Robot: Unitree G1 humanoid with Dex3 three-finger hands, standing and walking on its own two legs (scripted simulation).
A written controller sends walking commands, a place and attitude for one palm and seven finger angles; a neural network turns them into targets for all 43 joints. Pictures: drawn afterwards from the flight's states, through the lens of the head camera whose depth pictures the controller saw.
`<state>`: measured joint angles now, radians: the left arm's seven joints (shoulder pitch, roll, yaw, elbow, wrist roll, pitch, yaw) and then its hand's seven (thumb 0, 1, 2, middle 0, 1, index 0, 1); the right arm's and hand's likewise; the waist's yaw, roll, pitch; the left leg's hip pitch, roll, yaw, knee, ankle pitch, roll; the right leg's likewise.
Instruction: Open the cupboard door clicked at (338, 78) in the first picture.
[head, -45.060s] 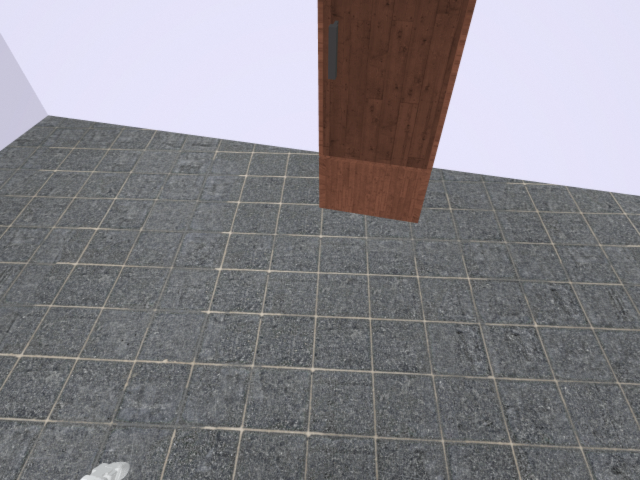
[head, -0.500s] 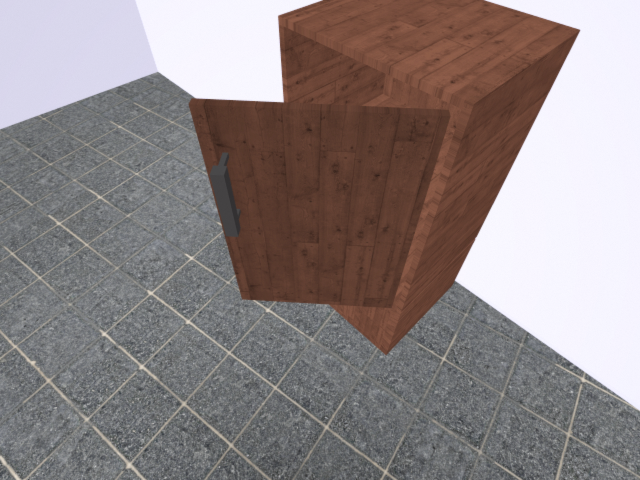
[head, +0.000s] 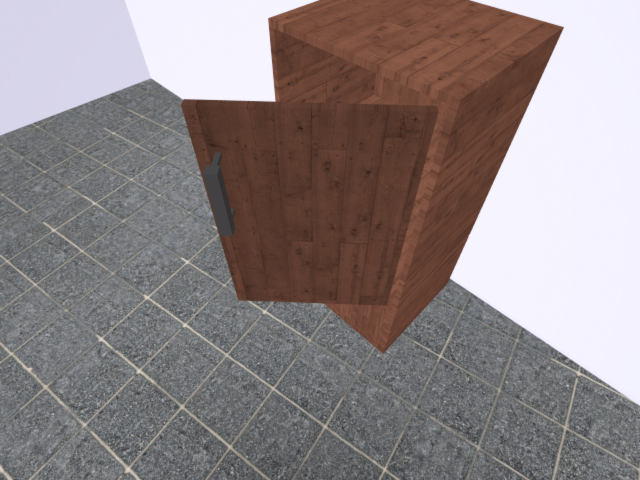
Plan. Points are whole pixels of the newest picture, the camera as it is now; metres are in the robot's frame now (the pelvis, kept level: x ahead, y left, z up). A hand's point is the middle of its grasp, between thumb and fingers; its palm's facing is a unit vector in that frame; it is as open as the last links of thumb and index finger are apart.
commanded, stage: look again from close up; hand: left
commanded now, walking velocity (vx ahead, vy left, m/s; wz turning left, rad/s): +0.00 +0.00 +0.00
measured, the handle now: (222, 195) +0.60 +0.20 -0.03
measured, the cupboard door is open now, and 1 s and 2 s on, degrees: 42 42 42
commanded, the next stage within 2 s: raise the hand with hooked fingers in 0.38 s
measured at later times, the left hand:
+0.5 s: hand out of the picture +0.04 +0.19 -0.17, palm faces -0.02 -0.98 -0.21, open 7.3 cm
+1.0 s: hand (165, 459) +0.16 +0.20 -0.06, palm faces +0.08 -1.00 -0.05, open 9.1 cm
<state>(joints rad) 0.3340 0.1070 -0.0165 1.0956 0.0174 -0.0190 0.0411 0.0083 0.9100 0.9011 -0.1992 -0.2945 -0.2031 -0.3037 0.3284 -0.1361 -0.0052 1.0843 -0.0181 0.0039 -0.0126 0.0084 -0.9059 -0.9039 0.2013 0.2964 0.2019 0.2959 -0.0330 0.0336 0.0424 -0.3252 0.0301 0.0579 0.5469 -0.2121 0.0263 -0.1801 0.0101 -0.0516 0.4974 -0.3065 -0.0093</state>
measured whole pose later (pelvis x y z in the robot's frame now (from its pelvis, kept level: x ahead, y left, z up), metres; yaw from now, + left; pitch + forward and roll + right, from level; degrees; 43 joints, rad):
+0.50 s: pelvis +0.02 +0.01 +0.00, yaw -2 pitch -1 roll +0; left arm 0.28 0.17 -0.01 1.06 0.02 -0.01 0.04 0.01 0.91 0.90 -0.20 -0.29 -0.20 -0.30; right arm 0.24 -0.18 0.00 1.08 -0.01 -0.02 -0.02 0.01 -0.91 -0.90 0.20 0.30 0.20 0.30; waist 0.00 0.00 0.03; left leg -0.27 0.00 0.10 0.50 -0.23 0.04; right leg -0.15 -0.02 -0.01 0.49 -0.33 0.02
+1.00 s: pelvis -0.03 -0.03 -0.10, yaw +2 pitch +14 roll -3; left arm 0.39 0.25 0.24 0.10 -0.31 -0.50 -0.37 0.02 0.49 0.73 -0.23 -0.56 -0.23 -0.57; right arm 0.15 -0.25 -0.03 0.53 0.03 -0.22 -0.07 0.01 -0.90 -0.90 0.20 0.30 0.20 0.30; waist 0.04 0.00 -0.14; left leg -1.02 0.06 -0.04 1.23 -0.45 -0.01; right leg -0.84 0.02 -0.14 1.22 -0.62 -0.06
